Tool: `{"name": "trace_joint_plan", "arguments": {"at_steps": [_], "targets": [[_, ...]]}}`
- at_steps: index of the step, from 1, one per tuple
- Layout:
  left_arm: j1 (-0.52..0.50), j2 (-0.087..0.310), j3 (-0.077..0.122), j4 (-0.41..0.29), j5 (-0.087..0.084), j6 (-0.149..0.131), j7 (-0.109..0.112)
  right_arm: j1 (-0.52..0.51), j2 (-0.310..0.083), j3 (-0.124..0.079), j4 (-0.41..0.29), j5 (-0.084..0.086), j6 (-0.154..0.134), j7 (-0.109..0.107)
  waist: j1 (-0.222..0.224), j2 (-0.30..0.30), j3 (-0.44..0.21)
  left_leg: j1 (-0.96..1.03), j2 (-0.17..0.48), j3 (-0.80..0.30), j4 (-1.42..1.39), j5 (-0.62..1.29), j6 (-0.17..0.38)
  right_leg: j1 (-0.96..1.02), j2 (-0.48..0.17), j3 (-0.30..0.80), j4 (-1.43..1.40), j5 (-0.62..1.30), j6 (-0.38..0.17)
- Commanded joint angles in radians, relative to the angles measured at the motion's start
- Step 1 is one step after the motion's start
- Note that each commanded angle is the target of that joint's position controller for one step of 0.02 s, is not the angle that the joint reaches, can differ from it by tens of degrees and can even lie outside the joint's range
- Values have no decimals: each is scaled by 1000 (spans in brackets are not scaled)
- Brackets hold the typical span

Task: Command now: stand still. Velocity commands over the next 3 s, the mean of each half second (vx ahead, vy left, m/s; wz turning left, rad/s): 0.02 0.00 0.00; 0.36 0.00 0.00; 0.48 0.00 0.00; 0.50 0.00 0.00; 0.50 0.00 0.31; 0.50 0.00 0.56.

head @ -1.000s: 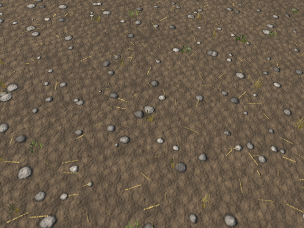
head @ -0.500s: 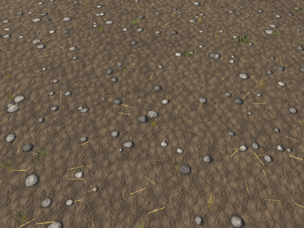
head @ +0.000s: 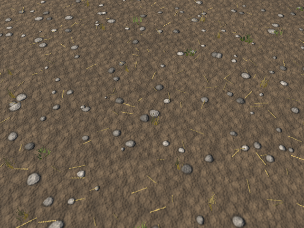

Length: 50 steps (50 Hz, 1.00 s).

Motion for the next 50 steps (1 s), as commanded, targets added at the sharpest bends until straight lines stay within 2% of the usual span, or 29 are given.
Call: {"name": "trace_joint_plan", "arguments": {"at_steps": [1,20,21,23,24,25,27,28,29,30,31,32,33,34,35,36,37,38,39,40,41,43,45,47,50], "targets": [[41,90,18,-17,-1,-11,4,10,-102,-19,-20,1,-6,-5,-1,1,-8,71,15,-13,-88,123,31,-87,-14,5,-114,134,-18],[87,71,-1,110,-2,-10,6,42,-85,-9,45,3,-1,-7,3,-2,12,71,4,-1,-105,118,32,-87,-9,-9,-131,122,-14],[109,63,-3,126,-3,-9,7,61,-75,-6,57,3,0,-7,4,-4,-10,78,-9,12,-106,7,35,-79,0,-19,-136,15,-19],[105,97,8,122,-14,-5,12,73,-94,-13,59,15,-1,-10,6,-19,43,2,-38,31,-80,-347,61,-132,5,-5,-135,-317,-61],[106,102,9,114,-19,-10,13,65,-96,-13,51,17,-9,-9,12,-19,87,-46,-29,18,-77,-436,75,-168,-15,24,-152,-421,-85],[118,103,9,113,-25,-21,12,59,-86,-11,41,20,-25,-5,17,-30,116,-74,-19,7,-66,-444,84,-181,-44,66,-173,-458,-107],[157,126,18,122,-35,-44,5,38,-62,-7,25,24,-60,8,37,-89,122,-132,-23,27,18,-323,78,-124,-120,182,-227,-460,-155],[178,151,26,128,-36,-51,0,21,-43,-3,14,25,-77,18,44,-144,114,-161,-42,68,94,-232,70,-81,-178,273,-281,-475,-187],[169,174,33,125,-38,-55,-5,18,-30,-1,8,29,-90,26,36,-192,118,-166,-45,90,147,-162,75,-73,-238,359,-325,-474,-219],[143,171,32,113,-40,-57,-7,26,-34,-1,8,31,-99,33,23,-190,128,-129,-31,78,145,-156,92,-112,-258,386,-341,-454,-230],[103,166,29,99,-41,-57,-10,67,-28,-1,19,36,-106,37,-9,-182,136,-49,-31,81,74,-169,109,-163,-241,355,-325,-427,-216],[45,161,25,79,-43,-56,-13,156,-26,-2,49,39,-111,38,-58,-165,138,89,-34,73,-34,-152,120,-237,-194,283,-266,-358,-181],[-16,126,15,50,-47,-61,-13,264,-77,-18,88,33,-116,39,-96,-71,126,192,10,-30,-111,-151,135,-306,-107,153,-123,-216,-128],[-56,68,2,16,-42,-78,-10,406,-180,-49,126,37,-122,44,-134,182,88,344,161,-332,-261,-218,218,-443,27,-44,226,-53,-56],[-71,69,2,-12,-44,-102,-8,499,-230,-55,133,18,-132,57,-153,310,39,449,358,-699,-386,-143,326,-605,59,-15,511,-188,-47],[-59,101,10,-9,-54,-116,-17,410,-157,-28,111,1,-141,59,-88,163,61,435,376,-671,-364,-86,318,-674,1,57,656,-175,-75],[-39,91,7,5,-58,-122,-28,339,-123,-18,80,1,-145,61,-54,109,66,420,338,-551,-352,-40,288,-694,-40,59,690,-88,-102],[-51,94,11,7,-52,-126,-33,303,-113,-11,64,4,-142,62,-40,71,68,413,309,-451,-365,20,262,-711,-75,37,670,-9,-114],[-86,114,21,0,-40,-126,-36,286,-89,1,57,6,-135,62,-35,59,69,401,277,-357,-378,131,232,-704,-103,19,619,51,-115],[-102,114,26,-5,-34,-122,-43,294,-67,10,57,4,-124,59,-32,79,59,380,241,-276,-390,209,209,-665,-116,-4,570,85,-105],[-110,97,24,-6,-32,-117,-50,313,-60,15,60,3,-114,52,-33,92,49,371,216,-221,-397,264,200,-643,-114,-28,527,113,-91],[-178,62,12,-31,-28,-106,-58,327,-85,16,53,0,-101,35,-39,85,61,316,192,-150,-420,299,203,-610,-101,-65,396,179,-57],[-291,36,-4,-74,-26,-104,-63,311,-121,12,37,-1,-96,21,-53,81,86,204,163,-92,-453,265,199,-504,-71,-96,199,272,-34],[-349,57,-5,-96,-32,-99,-69,336,-156,4,39,4,-100,16,-60,112,94,151,172,-79,-482,228,203,-398,-43,-117,95,332,-27],[-384,104,1,-118,-37,-98,-78,340,-164,-7,45,22,-102,14,-36,108,116,231,226,-74,-465,278,190,-379,-48,-82,10,349,-62]]}}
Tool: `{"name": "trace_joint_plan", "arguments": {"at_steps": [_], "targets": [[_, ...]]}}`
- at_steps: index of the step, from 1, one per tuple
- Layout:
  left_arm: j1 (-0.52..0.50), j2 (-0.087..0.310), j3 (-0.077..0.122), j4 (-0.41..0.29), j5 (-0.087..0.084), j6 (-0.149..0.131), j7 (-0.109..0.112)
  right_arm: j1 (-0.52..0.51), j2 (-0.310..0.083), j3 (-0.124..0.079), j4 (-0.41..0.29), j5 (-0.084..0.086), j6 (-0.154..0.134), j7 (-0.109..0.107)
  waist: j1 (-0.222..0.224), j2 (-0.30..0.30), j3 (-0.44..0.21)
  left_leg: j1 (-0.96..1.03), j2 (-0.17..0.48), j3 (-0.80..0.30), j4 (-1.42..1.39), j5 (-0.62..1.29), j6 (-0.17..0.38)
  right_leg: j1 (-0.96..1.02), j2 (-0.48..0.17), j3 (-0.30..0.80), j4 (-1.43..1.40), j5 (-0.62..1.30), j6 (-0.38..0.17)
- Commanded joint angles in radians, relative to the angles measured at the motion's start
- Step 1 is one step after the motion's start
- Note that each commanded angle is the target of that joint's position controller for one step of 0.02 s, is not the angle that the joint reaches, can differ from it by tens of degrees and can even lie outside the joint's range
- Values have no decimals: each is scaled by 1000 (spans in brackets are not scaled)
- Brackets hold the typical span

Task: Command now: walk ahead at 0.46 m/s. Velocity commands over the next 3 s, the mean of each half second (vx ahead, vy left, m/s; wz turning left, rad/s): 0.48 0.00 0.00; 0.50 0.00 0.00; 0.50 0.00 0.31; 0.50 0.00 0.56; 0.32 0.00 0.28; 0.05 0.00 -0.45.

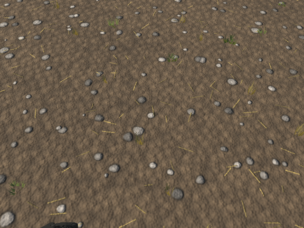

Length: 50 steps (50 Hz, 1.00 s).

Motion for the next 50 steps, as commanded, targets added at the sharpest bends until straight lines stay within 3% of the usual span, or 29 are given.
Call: {"name": "trace_joint_plan", "arguments": {"at_steps": [1,3,4,5,6,7,8,9,10,11,12,14,18,22,27,30,31,32,33,34,35,36,37,38,39,40,42,46,50], "targets": [[-87,76,12,-83,-1,-14,-11,2,-186,-41,-34,10,-5,-9,69,128,126,-121,265,-99,-33,428,139,84,22,-3,-78,21,-32],[45,131,40,-50,1,-15,-9,-21,-203,-49,-47,-4,8,-5,151,147,12,-71,250,-56,163,796,107,273,73,-33,-64,-35,-72],[212,167,63,2,-3,-11,-4,-31,-192,-44,-56,-13,17,-4,231,140,-88,-128,207,-23,367,893,82,487,94,-46,-62,-46,-100],[393,235,82,41,6,-5,6,-32,-160,-29,-86,-27,19,0,289,42,-222,-352,151,8,688,639,52,788,-82,163,-56,-118,-161],[465,306,90,69,24,-2,-3,113,13,16,-94,-15,-3,13,201,-278,-404,-690,-48,-17,1069,-123,-6,1076,-339,697,-233,-394,-336],[419,205,64,66,18,-5,-6,46,-93,-7,-90,12,-33,17,223,-197,-343,-799,-16,-140,1205,-210,19,1008,-321,823,-365,-486,-304],[313,161,49,51,14,-10,-3,-75,-163,-27,-133,37,-49,19,197,-145,-167,-872,38,-111,1227,-129,40,854,-294,656,-370,-415,-250],[219,137,39,30,19,-14,-4,-139,-172,-30,-150,33,-54,11,164,-35,-104,-821,94,-93,1184,-27,45,692,-258,515,-387,-265,-225],[173,114,32,24,30,-19,-9,-162,-166,-38,-153,19,-49,3,131,-1,-61,-771,127,-80,1126,30,41,568,-218,407,-408,-154,-209],[156,92,25,31,40,-23,-11,-136,-147,-42,-150,11,-36,0,93,-28,-57,-706,156,-89,1085,63,41,496,-182,333,-435,-115,-198],[158,78,22,41,39,-24,-14,-118,-125,-42,-147,10,-22,-1,77,-43,-49,-674,162,-84,1051,72,38,456,-163,295,-459,-102,-201],[191,90,22,65,33,-29,-9,-135,-113,-45,-159,6,-3,-4,64,-42,-11,-686,172,-66,986,86,27,401,-150,234,-500,-71,-215],[267,139,31,92,32,-22,20,-319,-127,-51,-231,-10,-1,-2,98,-10,43,-828,181,-54,756,280,-9,439,-151,187,-536,-36,-216],[340,159,32,113,20,-12,33,-471,-108,-39,-274,-5,-12,14,148,-13,56,-778,133,-6,505,449,-13,476,-119,110,-533,-3,-177],[430,169,37,156,12,12,37,-601,-119,-31,-334,7,-21,43,182,-15,85,-811,107,-6,377,385,9,653,-182,115,-461,28,-167],[410,191,47,154,12,28,40,-557,-156,-42,-342,9,-30,56,135,-47,44,-705,71,18,335,269,49,722,-207,116,-361,222,-140],[386,197,47,147,14,33,40,-472,-184,-57,-322,7,-32,55,82,-59,-12,-572,36,49,320,253,69,715,-185,93,-259,400,-124],[376,175,38,139,22,38,40,-298,-231,-83,-269,7,-31,48,4,-49,-119,-334,22,57,321,270,102,648,-129,53,-62,481,-97],[386,137,20,109,42,35,41,-100,-313,-105,-230,-6,-28,37,-54,65,-282,-8,215,-164,352,289,171,427,-62,4,267,211,-61],[517,-5,-18,114,32,11,27,-55,-359,-113,-205,-11,-21,45,24,338,-403,304,417,-646,219,69,321,31,127,33,588,-488,-4],[449,113,7,123,7,-13,24,-74,-254,-84,-215,-7,-22,47,-12,220,-357,267,394,-694,147,-19,281,-76,79,165,701,-546,-25],[351,168,23,89,-16,-28,21,-165,-219,-72,-233,-6,-25,43,5,171,-211,131,366,-539,129,42,237,-130,28,143,706,-455,-41],[301,163,23,79,-12,-30,29,-250,-202,-64,-251,-9,-26,44,40,83,-135,-19,330,-420,102,167,220,-91,-26,111,663,-357,-37],[276,152,29,76,4,-25,34,-294,-178,-58,-256,-16,-28,47,66,56,-80,-134,294,-336,70,252,213,-53,-56,103,606,-300,-29],[296,133,30,78,10,-12,35,-309,-159,-52,-253,-25,-31,50,98,81,-72,-201,265,-279,41,290,203,10,-83,109,569,-261,-26],[312,109,29,82,11,1,35,-308,-150,-51,-246,-24,-33,53,112,90,-65,-236,247,-245,14,307,207,40,-88,105,541,-245,-20],[303,88,28,77,14,19,37,-282,-169,-56,-227,-18,-38,49,124,85,-36,-278,237,-186,-20,360,219,27,-97,91,486,-215,-4],[159,87,31,25,28,22,37,-215,-197,-63,-196,-15,-26,26,95,69,13,-251,225,-120,-54,392,213,-83,-100,80,276,-29,28],[19,65,21,-14,22,10,25,-157,-210,-63,-170,-6,-18,14,52,76,42,-236,194,-52,-65,358,180,-32,-58,37,44,132,27]]}}
Over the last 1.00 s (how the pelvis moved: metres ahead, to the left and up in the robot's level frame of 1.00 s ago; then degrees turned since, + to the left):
0.18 0.01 0.00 0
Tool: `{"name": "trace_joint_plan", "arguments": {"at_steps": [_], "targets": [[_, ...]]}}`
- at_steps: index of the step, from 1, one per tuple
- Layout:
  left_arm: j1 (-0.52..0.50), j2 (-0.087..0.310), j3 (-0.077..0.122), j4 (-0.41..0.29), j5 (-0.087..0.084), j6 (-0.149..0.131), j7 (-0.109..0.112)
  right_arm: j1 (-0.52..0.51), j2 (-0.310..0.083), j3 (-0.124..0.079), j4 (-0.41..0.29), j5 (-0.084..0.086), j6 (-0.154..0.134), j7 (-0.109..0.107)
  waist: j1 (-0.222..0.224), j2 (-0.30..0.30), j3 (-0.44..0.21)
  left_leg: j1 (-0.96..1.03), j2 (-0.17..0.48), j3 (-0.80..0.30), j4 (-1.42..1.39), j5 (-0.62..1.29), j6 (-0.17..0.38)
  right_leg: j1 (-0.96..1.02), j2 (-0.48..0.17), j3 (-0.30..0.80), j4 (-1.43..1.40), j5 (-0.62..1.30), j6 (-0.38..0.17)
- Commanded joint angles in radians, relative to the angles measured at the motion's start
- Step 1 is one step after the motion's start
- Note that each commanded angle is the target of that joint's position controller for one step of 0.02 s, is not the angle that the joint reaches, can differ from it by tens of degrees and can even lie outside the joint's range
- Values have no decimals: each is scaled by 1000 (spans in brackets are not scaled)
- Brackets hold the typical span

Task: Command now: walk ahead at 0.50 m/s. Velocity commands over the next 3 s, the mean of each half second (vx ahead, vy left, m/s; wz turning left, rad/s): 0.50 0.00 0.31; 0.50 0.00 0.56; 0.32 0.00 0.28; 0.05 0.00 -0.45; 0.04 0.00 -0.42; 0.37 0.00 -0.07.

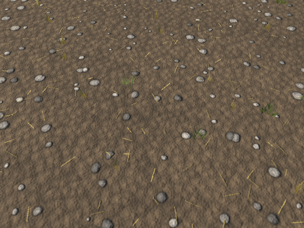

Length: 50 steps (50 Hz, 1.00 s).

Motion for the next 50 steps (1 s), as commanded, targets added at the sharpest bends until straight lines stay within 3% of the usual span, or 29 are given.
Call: {"name": "trace_joint_plan", "arguments": {"at_steps": [1,5,8,9,10,11,12,13,14,15,16,17,19,22,26,29,32,35,36,37,38,39,40,41,42,43,45,48,50], "targets": [[-103,30,-2,-72,-4,-15,-10,16,-165,-33,-35,9,-8,-12,-2,96,62,-45,256,-117,-95,199,128,33,31,-38,-136,105,2],[-200,45,-3,-122,-10,-29,-31,75,-168,-38,1,18,12,-18,-15,98,94,74,312,-162,-26,224,126,11,51,-18,-234,27,-18],[-124,92,15,-113,-10,-45,-39,39,-196,-50,-8,22,26,-25,48,128,46,99,329,-200,75,353,102,168,88,-31,-282,-67,-42],[-18,121,33,-83,-9,-48,-34,16,-192,-48,-16,20,30,-25,108,129,-16,73,292,-178,189,482,82,327,116,-56,-305,-74,-61],[165,177,58,-35,-1,-50,-24,8,-158,-35,-31,10,30,-25,181,109,-146,-47,231,-141,405,452,50,608,69,-18,-261,-48,-100],[317,275,83,-12,19,-46,-14,84,-62,-7,-61,-1,19,-20,184,-74,-321,-401,98,-66,787,112,-19,1019,-184,306,-257,-108,-209],[344,241,72,0,12,-37,-17,140,-21,6,-49,20,2,-18,170,-255,-434,-606,19,-142,1021,-411,-40,1135,-308,649,-408,-257,-289],[280,160,48,-14,5,-37,-16,69,-139,-26,-58,47,-7,-18,174,-154,-294,-690,80,-208,1115,-379,-29,1016,-271,561,-446,-340,-239],[203,119,36,-29,3,-37,-12,-3,-157,-33,-81,54,-8,-22,153,-106,-174,-712,132,-176,1112,-290,-19,871,-243,412,-468,-326,-198],[133,90,27,-31,6,-40,-14,-37,-144,-36,-87,44,-2,-27,121,-46,-94,-670,170,-164,1063,-209,-21,723,-204,308,-513,-267,-178],[89,62,20,-31,12,-45,-16,-34,-131,-45,-85,35,11,-31,88,-58,-51,-619,201,-170,1013,-155,-20,626,-168,217,-551,-219,-161],[66,56,20,-26,19,-48,-17,-11,-105,-45,-83,34,26,-28,62,-78,-31,-564,217,-169,993,-123,-20,558,-148,154,-583,-192,-154],[59,67,27,-14,20,-55,-15,-11,-70,-44,-95,35,51,-26,43,-60,-1,-557,227,-161,970,-82,-25,505,-139,60,-625,-117,-166],[85,97,39,5,24,-56,0,-72,-74,-51,-132,25,64,-25,43,-21,31,-638,229,-176,876,39,-39,524,-137,-37,-647,-30,-176],[111,125,46,12,22,-44,17,-184,-61,-44,-172,21,53,-1,74,-2,55,-640,213,-123,653,208,-43,573,-116,-154,-654,22,-156],[166,149,53,24,11,-29,23,-298,-47,-32,-220,19,50,20,118,18,91,-661,202,-67,540,220,-32,652,-140,-200,-644,39,-153],[206,167,61,35,-3,-6,22,-363,-53,-29,-269,22,52,39,132,10,108,-683,184,-26,475,138,-8,763,-170,-231,-589,121,-139],[177,205,73,22,-15,14,26,-312,-96,-50,-290,23,59,49,71,-39,40,-531,102,53,457,-6,43,811,-175,-275,-417,545,-108],[162,216,76,17,-19,22,28,-221,-128,-68,-274,26,61,48,14,-50,-14,-408,57,78,446,-40,68,799,-164,-289,-277,679,-96],[142,214,73,10,-24,27,29,-64,-180,-99,-234,29,61,39,-74,-30,-95,-178,10,81,370,25,105,719,-125,-312,-66,662,-64],[154,173,57,-10,0,19,28,88,-276,-137,-198,28,71,15,-127,90,-183,125,124,-133,333,15,163,461,-78,-313,251,325,-13],[237,18,11,-68,27,-14,12,39,-369,-142,-207,31,59,13,14,321,-258,415,359,-708,220,-145,346,17,138,-183,573,-587,39],[118,100,22,-86,-16,-59,-3,74,-280,-114,-234,19,43,20,-63,186,-336,445,408,-870,85,-210,351,-91,140,30,656,-607,16],[34,136,33,-115,-49,-79,-9,38,-226,-98,-226,10,29,24,-64,142,-201,361,385,-725,74,-112,301,-166,96,31,627,-506,-12],[36,125,30,-108,-34,-87,-3,-29,-195,-88,-237,16,22,24,-16,67,-132,215,341,-597,83,-9,266,-119,51,34,540,-417,-24],[49,132,38,-92,-8,-83,4,-101,-162,-77,-253,15,21,22,26,48,-84,77,299,-496,75,91,239,-43,20,34,455,-369,-17],[84,136,48,-91,3,-54,2,-145,-144,-67,-277,4,18,12,73,70,-66,-58,260,-427,36,192,229,64,0,38,369,-319,4],[27,97,40,-120,22,-29,7,-105,-187,-76,-269,12,13,-8,71,63,-29,-142,229,-349,10,284,229,60,22,10,213,-216,54],[-54,80,32,-147,22,-29,7,-72,-196,-79,-262,15,17,-20,44,80,-7,-163,195,-314,13,258,202,59,48,6,56,-87,69]]}}
Over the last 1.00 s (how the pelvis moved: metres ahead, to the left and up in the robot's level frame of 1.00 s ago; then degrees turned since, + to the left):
0.56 0.02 0.01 0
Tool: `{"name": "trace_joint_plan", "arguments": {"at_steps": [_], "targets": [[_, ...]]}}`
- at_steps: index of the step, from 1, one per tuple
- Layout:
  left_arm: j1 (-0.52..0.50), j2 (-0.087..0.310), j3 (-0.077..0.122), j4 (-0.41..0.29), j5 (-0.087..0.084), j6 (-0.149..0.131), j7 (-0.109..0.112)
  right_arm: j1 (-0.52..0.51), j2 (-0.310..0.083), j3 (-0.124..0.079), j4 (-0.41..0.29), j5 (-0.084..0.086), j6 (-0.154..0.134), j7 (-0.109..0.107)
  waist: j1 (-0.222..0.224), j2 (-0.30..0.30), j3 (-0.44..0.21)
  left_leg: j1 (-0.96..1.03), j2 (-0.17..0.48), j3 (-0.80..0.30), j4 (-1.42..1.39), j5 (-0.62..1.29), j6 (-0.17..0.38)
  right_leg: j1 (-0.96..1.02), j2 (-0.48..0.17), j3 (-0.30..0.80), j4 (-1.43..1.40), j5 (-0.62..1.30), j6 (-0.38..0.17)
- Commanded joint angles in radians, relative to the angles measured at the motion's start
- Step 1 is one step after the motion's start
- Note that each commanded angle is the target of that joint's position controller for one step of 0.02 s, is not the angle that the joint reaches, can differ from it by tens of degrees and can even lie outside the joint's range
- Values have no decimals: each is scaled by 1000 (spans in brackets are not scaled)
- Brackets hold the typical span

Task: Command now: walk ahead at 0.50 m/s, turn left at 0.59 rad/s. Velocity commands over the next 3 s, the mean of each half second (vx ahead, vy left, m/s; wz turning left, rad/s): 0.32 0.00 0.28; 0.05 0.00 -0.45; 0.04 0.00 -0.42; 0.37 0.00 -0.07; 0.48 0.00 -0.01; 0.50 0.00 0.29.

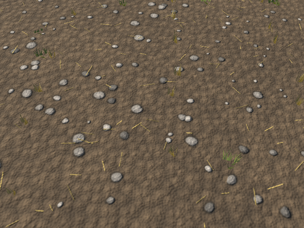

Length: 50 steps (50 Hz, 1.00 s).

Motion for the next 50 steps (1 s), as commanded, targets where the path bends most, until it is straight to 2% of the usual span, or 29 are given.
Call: {"name": "trace_joint_plan", "arguments": {"at_steps": [1,4,7,10,11,12,13,14,15,16,17,18,20,21,24,28,31,32,33,34,35,36,37,38,40,43,45,48,50], "targets": [[-58,46,7,-70,4,-3,0,-19,-178,-45,-75,5,-15,-22,14,80,-39,-26,208,-184,-130,217,147,30,44,-25,-209,192,25],[-146,39,-1,-104,-10,-11,-14,23,-182,-47,-62,8,-10,-24,-25,112,-25,-41,200,-197,-116,125,112,97,87,-33,-369,308,17],[-178,70,5,-131,-17,-22,-25,58,-172,-45,-46,15,-2,-27,-33,123,-25,36,233,-270,-45,91,101,109,99,-4,-442,279,-2],[-108,104,19,-119,-2,-39,-32,44,-168,-46,-52,5,18,-42,3,168,-50,126,238,-309,105,302,61,178,123,-24,-493,196,-43],[-31,117,27,-98,11,-46,-29,22,-151,-39,-62,6,22,-44,45,166,-93,130,195,-284,200,416,29,289,130,-51,-546,269,-70],[68,156,35,-89,33,-53,-27,9,-113,-24,-86,-4,20,-43,88,131,-207,57,141,-246,376,376,-14,507,30,13,-497,482,-124],[186,212,44,-75,53,-49,-25,117,-59,-4,-92,-19,14,-45,78,-81,-368,-187,34,-166,694,-66,-82,851,-195,258,-413,837,-256],[255,198,46,-25,18,-28,-38,277,-74,1,-63,3,9,-38,46,-315,-496,-369,-30,-152,941,-534,-126,1001,-348,591,-479,742,-412],[213,129,27,-40,-11,-15,-43,237,-154,-15,-32,15,16,-35,65,-159,-398,-427,28,-191,1017,-484,-140,896,-300,559,-531,513,-379],[137,83,9,-56,-10,-2,-42,102,-176,-19,-57,9,28,-36,76,-77,-264,-452,66,-137,1010,-422,-149,760,-238,417,-546,430,-328],[61,52,-11,-67,-4,8,-43,20,-171,-18,-78,-10,38,-39,55,-21,-172,-432,111,-87,932,-376,-154,607,-181,324,-576,450,-303],[24,42,-17,-69,-3,13,-41,-20,-161,-20,-97,-27,45,-43,35,-22,-130,-381,146,-74,830,-334,-153,500,-145,277,-595,475,-287],[6,79,-6,-55,5,24,-37,-8,-92,-3,-100,-26,49,-47,2,-84,-114,-241,139,-18,615,-315,-161,382,-64,182,-612,595,-260],[17,115,6,-52,6,30,-32,-9,-74,3,-102,-23,47,-52,5,-106,-134,-206,121,3,544,-313,-170,383,-58,168,-608,667,-271],[45,173,32,-51,-15,52,-17,-31,-100,0,-103,-12,52,-62,20,-107,-206,-147,96,-4,434,-190,-170,419,-81,206,-613,564,-282],[44,165,36,-59,-32,89,-1,-121,-109,-5,-130,-12,66,-59,41,-109,-139,-124,79,-19,320,-137,-151,350,-58,284,-651,103,-251],[39,141,30,-66,-38,109,13,-95,-107,-11,-127,-13,43,-49,3,-109,-113,7,77,-4,77,-9,-117,301,-5,306,-585,47,-195],[61,109,20,-70,-35,111,16,-67,-152,-23,-129,-22,37,-52,1,-61,-135,103,177,-67,30,26,-80,241,31,282,-509,-24,-147],[84,47,4,-84,-25,107,14,-69,-225,-38,-143,-44,43,-62,28,141,-145,180,383,-253,-11,144,13,104,135,149,-300,-239,-83],[90,82,14,-108,-27,98,14,-85,-238,-45,-140,-68,45,-52,35,318,-131,99,523,-420,-54,286,148,25,203,1,-80,-430,-39],[116,150,38,-89,-24,98,13,-116,-184,-29,-159,-63,39,-51,39,232,-129,88,510,-382,-46,331,174,27,152,38,92,-416,-11],[144,166,51,-68,-32,107,12,-169,-145,-18,-167,-49,33,-51,62,176,-112,82,450,-280,-22,356,133,16,143,37,166,-363,7],[169,153,53,-48,-30,124,20,-208,-134,-15,-176,-36,31,-51,75,147,-104,86,400,-201,-6,352,96,8,132,26,205,-315,27],[165,138,50,-52,-28,136,21,-218,-134,-14,-173,-26,31,-51,69,150,-90,87,390,-161,0,393,91,-11,124,20,229,-271,46],[124,96,37,-85,-34,145,13,-196,-145,-18,-159,-30,38,-54,51,160,-79,80,360,-85,-8,417,97,1,115,-24,174,-217,69],[62,69,20,-138,-34,145,-4,-169,-171,-31,-147,-29,52,-61,17,188,-112,119,374,-35,1,401,109,62,90,-60,7,-190,74],[47,70,16,-163,-32,146,-16,-170,-199,-42,-144,-24,57,-58,9,203,-129,101,393,-11,6,404,111,146,86,-92,-92,-186,57],[57,98,27,-183,-32,154,-30,-166,-219,-51,-133,-7,56,-47,12,217,-127,98,419,-1,36,375,100,223,99,-132,-223,-163,20],[111,97,35,-173,-30,158,-36,-188,-218,-53,-126,14,53,-43,53,206,-125,61,407,37,109,320,49,337,123,-163,-410,-35,-28]]}}
Over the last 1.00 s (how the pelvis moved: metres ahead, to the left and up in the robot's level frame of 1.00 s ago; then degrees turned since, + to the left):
0.52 0.08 0.00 29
